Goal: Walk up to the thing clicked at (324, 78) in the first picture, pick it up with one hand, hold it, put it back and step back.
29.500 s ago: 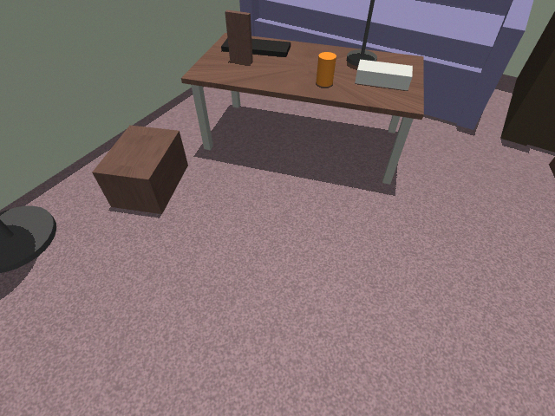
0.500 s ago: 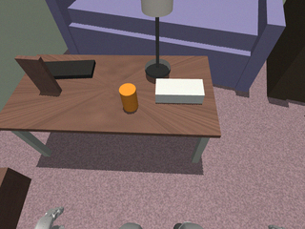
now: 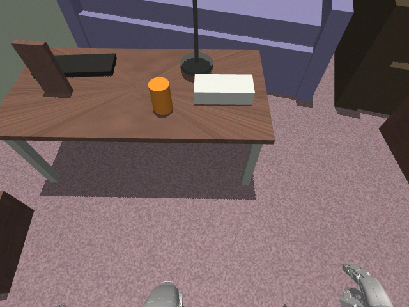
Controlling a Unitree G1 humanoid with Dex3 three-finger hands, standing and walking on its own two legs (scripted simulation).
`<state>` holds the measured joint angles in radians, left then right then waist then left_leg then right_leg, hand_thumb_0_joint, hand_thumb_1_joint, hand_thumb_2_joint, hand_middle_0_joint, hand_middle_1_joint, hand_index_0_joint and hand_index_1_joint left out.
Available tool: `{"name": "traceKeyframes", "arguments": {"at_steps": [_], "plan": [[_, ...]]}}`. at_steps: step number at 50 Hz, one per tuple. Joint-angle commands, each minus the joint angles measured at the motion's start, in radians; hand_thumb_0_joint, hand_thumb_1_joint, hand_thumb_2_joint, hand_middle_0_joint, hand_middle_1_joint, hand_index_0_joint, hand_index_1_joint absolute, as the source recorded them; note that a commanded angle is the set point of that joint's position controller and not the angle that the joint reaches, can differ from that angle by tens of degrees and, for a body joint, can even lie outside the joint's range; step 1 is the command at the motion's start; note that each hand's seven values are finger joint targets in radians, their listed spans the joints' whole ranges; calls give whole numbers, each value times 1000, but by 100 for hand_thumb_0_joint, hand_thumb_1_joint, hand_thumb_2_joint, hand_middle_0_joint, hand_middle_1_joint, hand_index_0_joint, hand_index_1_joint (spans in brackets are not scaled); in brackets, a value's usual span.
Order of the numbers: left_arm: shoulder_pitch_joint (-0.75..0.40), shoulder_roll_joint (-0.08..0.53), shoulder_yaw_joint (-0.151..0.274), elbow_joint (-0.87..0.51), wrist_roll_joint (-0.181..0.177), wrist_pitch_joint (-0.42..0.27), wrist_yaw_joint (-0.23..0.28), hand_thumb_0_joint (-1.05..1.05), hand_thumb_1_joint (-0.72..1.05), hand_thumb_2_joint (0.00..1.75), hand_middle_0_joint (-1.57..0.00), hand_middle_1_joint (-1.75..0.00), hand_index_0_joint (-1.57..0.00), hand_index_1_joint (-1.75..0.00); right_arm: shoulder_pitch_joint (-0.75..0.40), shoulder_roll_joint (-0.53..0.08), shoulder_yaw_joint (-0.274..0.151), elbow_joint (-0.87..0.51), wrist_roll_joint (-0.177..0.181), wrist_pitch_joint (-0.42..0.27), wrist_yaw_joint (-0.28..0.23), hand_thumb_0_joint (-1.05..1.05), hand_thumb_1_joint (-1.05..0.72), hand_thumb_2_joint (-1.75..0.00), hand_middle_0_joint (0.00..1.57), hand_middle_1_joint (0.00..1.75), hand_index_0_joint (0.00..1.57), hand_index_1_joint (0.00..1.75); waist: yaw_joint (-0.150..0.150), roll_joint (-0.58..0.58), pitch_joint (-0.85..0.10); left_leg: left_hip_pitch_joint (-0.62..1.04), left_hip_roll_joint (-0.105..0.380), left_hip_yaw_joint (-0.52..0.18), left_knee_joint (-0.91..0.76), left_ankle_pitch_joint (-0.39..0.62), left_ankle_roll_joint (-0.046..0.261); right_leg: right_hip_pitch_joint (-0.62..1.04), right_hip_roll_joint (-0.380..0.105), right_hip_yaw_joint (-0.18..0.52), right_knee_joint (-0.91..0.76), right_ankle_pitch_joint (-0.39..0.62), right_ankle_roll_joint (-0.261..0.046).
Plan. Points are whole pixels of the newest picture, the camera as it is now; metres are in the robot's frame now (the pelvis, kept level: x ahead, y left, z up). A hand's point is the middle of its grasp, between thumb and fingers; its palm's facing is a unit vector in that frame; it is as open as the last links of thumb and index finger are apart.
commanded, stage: step back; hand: left
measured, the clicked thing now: (161, 96) +0.85 +0.21 -0.24
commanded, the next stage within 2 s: stand in 1.90 s
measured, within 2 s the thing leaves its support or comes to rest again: neither
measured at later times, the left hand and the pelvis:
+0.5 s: hand out of the picture -0.05 +0.24 -0.14, palm faces +0.07 -0.93 -0.35, open 7.4 cm; pelvis -0.16 -0.03 +0.01, yaw +4 degrees
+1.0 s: hand out of the picture -0.24 +0.21 -0.12, palm faces +0.10 -0.88 -0.46, open 7.4 cm; pelvis -0.30 -0.08 +0.01, yaw +7 degrees
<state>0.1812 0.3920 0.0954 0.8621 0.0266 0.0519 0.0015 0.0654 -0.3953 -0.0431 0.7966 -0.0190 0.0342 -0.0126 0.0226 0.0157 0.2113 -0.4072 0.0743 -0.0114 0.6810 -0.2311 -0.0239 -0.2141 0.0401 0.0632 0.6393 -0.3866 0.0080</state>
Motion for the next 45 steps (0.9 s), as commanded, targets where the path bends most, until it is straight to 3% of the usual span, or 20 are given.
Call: {"name": "traceKeyframes", "arguments": {"at_steps": [1, 2, 6, 12, 15, 16, 17, 18, 19, 20, 23, 29, 33, 34, 35, 36, 37, 40, 41, 45], "plan": [[63, 323, 82, -80, 10, -34, 1, 0, 90, 90, -20, -30, -20, -30, 13, -154, -56, -87, 20, -2, -21, 0, -90, -90, 20, 30, 20, 30, 22, -246, -255, -92, -173, -50, 243, -319, 36, 8, -344, 389, -294, 268, -226], [-10, 370, 85, -117, 18, -36, 6, 0, 90, 90, -20, -30, -20, -30, 13, -188, -74, -72, 16, 2, -34, 0, -90, -90, 20, 30, 20, 30, 36, -306, -205, -20, -142, -111, 446, -413, 20, -198, -460, 514, -330, 296, -326], [-106, 228, 54, -141, 15, -37, 21, 0, 90, 90, -20, -30, -20, -30, 90, -177, -57, -10, 25, -7, -24, 0, -90, -90, 20, 30, 20, 30, -34, -164, -181, -63, -200, -143, 523, -258, 24, -95, -235, 147, -188, 524, -199], [-10, 207, 47, -154, 20, -22, 34, 0, 90, 90, -20, -30, -20, -30, 98, -145, -43, -26, 7, -27, -30, 0, -90, -90, 20, 30, 20, 30, 29, -225, -249, -65, -124, -45, 115, -312, 8, 191, -260, 153, -97, 673, -209], [-42, 213, 39, -171, -1, -5, 28, 0, 90, 90, -20, -30, -20, -30, 191, -148, -55, 13, -3, -38, -24, 0, -90, -90, 20, 30, 20, 30, -16, -186, -320, 113, -103, 12, -294, -10, 32, 180, -227, 114, 52, 653, -159], [-46, 199, 28, -182, -7, 3, 23, 0, 90, 90, -20, -30, -20, -30, 197, -172, -68, 21, -10, -38, -25, 0, -90, -90, 20, 30, 20, 30, -15, -156, -329, 213, -72, -53, -313, 139, 48, 64, -194, 111, 73, 536, -118], [-32, 160, 18, -190, -10, 7, 19, 0, 90, 90, -20, -30, -20, -30, 186, -247, -89, 14, -25, -37, -26, 0, -90, -90, 20, 30, 20, 30, -6, 18, -331, 314, 98, -272, -302, 283, 108, -138, -102, 57, 181, 274, -66], [-44, 148, 17, -189, -14, 7, 24, 0, 90, 90, -20, -30, -20, -30, 123, -320, -97, -3, -27, -33, -18, 0, -90, -90, 20, 30, 20, 30, 3, 181, -284, 297, 255, -440, -324, 378, 214, -291, 46, -13, 329, -179, -35], [-100, 186, 31, -192, -3, 9, 38, 0, 90, 90, -20, -30, -20, -30, 122, -379, -108, -21, -27, -33, -16, 0, -90, -90, 20, 30, 20, 30, -68, 230, -269, 131, 363, -537, -339, 389, 332, -218, 35, 89, 495, -302, -20], [-102, 209, 37, -172, 1, 12, 38, 0, 90, 90, -20, -30, -20, -30, 80, -346, -106, -18, -26, -38, -23, 0, -90, -90, 20, 30, 20, 30, -47, 192, -223, 56, 356, -501, -348, 343, 343, -194, 19, 138, 599, -252, -22], [6, 194, 39, -119, -18, 10, 21, 0, 90, 90, -20, -30, -20, -30, -12, -219, -63, -44, -23, -40, -27, 0, -90, -90, 20, 30, 20, 30, 40, 96, -217, 150, 161, -191, -259, 437, 234, -265, 67, 133, 672, -108, -18], [-3, 160, 19, -118, -5, -18, 16, 0, 90, 90, -20, -30, -20, -30, 73, -221, -72, -42, -18, -18, -18, 0, -90, -90, 20, 30, 20, 30, -24, 175, -252, 335, 173, -168, -171, 451, 268, -212, -28, 19, 201, -141, 27], [101, 157, 24, -36, 0, -39, 17, 0, 90, 90, -20, -30, -20, -30, 47, -252, -72, -39, -6, 13, -6, 0, -90, -90, 20, 30, 20, 30, 4, 187, -343, 252, 106, -102, -63, 308, 185, 44, 3, -107, -259, 141, -11], [113, 197, 36, -21, 10, -44, 18, 0, 90, 90, -20, -30, -20, -30, 48, -222, -60, -44, 1, 15, -3, 0, -90, -90, 20, 30, 20, 30, 6, 133, -352, 134, 73, -101, -25, 189, 144, 119, -36, -26, -237, 183, -33], [118, 266, 55, -24, 22, -48, 17, 0, 90, 90, -20, -30, -20, -30, 47, -164, -45, -61, 6, 13, -2, 0, -90, -90, 20, 30, 20, 30, 5, -83, -311, -87, -47, -73, 112, -72, 79, 142, -198, 251, -249, 164, -84], [50, 364, 78, -60, 20, -42, 17, 0, 90, 90, -20, -30, -20, -30, 6, -159, -50, -83, 6, 13, -17, 0, -90, -90, 20, 30, 20, 30, 46, -240, -255, -118, -161, -81, 310, -356, 26, -71, -419, 450, -323, 119, -261], [-30, 396, 79, -90, 19, -48, 23, 0, 90, 90, -20, -30, -20, -30, 2, -203, -76, -71, 5, 19, -27, 0, -90, -90, 20, 30, 20, 30, 41, -267, -178, -63, -106, -174, 476, -385, 13, -272, -503, 562, -376, 81, -327], [-143, 244, 40, -94, 18, -57, 29, 0, 90, 90, -20, -30, -20, -30, 90, -199, -64, 6, 16, 14, -13, 0, -90, -90, 20, 30, 20, 30, -53, -92, -148, -51, -173, -171, 524, -236, 25, -182, -286, 167, -229, 313, -208], [-116, 227, 43, -83, 17, -59, 29, 0, 90, 90, -20, -30, -20, -30, 104, -173, -55, 13, 11, 10, -14, 0, -90, -90, 20, 30, 20, 30, -42, -115, -167, -68, -181, -151, 517, -211, 18, -137, -236, 114, -208, 285, -175], [4, 250, 55, -59, 33, -72, 23, 0, 90, 90, -20, -30, -20, -30, 86, -186, -56, 16, -7, -10, -5, 0, -90, -90, 20, 30, 20, 30, 40, -176, -196, -157, -114, -106, 270, -236, -5, 96, -248, 205, -257, -114, -184]]}}
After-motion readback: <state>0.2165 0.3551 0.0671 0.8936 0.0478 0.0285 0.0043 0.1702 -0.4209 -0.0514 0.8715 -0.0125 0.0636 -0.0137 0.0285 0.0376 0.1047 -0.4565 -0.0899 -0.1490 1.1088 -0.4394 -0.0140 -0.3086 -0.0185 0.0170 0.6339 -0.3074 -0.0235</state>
